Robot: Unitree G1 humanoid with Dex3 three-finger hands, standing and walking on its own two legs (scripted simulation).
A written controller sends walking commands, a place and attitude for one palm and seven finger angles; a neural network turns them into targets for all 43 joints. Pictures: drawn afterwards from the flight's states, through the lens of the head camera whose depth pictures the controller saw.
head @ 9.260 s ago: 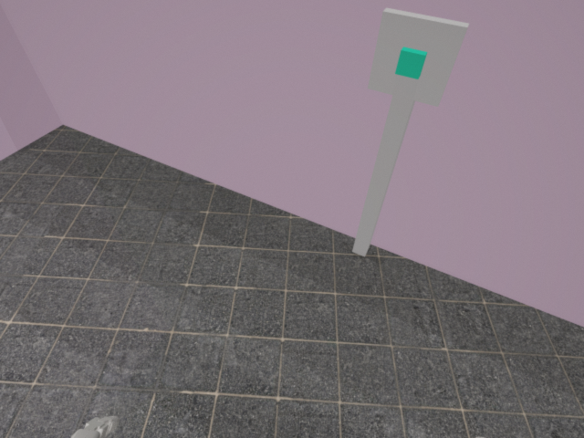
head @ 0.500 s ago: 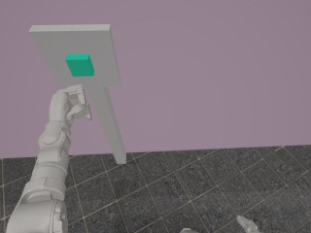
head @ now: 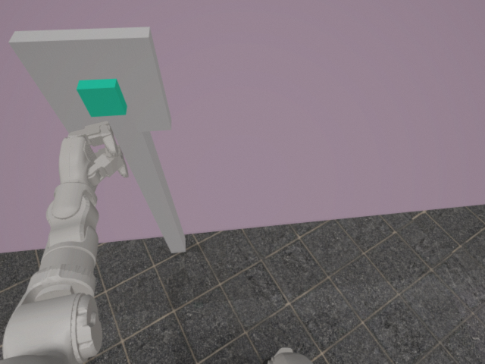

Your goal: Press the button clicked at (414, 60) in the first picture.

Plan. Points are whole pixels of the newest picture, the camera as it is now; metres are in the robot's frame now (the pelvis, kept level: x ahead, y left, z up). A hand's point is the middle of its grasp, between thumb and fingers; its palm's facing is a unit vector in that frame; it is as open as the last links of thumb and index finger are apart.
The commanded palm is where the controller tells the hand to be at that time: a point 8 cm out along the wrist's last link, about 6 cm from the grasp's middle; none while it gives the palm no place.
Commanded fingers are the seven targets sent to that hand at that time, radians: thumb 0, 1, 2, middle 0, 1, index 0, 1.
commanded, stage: aim a knuckle at the button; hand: left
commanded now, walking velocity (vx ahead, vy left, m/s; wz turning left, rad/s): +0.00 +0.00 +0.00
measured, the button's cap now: (103, 97) +0.54 +0.23 +0.12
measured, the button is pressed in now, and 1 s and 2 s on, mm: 0 0 10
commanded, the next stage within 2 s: press the button with the knuckle in 0.64 s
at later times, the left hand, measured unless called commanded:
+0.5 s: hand (130, 148) +0.45 +0.18 +0.08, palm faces +0.11 -0.99 -0.03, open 3.1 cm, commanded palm +0.41 +0.23 +0.08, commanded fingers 0.00 0.90 0.90 -1.30 -1.50 -1.30 -1.50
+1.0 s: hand (121, 147) +0.45 +0.19 +0.09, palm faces +0.10 -0.99 -0.02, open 3.1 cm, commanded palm +0.42 +0.24 +0.09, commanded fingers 0.00 0.90 0.90 -1.30 -1.50 -1.30 -1.50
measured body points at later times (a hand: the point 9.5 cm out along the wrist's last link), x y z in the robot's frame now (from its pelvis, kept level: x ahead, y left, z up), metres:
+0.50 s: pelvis +0.00 +0.00 +0.00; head +0.08 +0.00 +0.44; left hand +0.44 +0.24 +0.09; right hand +0.07 -0.26 -0.12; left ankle -0.03 +0.10 -0.71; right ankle +0.04 -0.11 -0.71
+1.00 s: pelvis +0.00 -0.01 +0.00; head +0.07 +0.00 +0.44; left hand +0.44 +0.25 +0.09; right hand +0.08 -0.27 -0.12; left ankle -0.03 +0.10 -0.71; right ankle +0.04 -0.11 -0.71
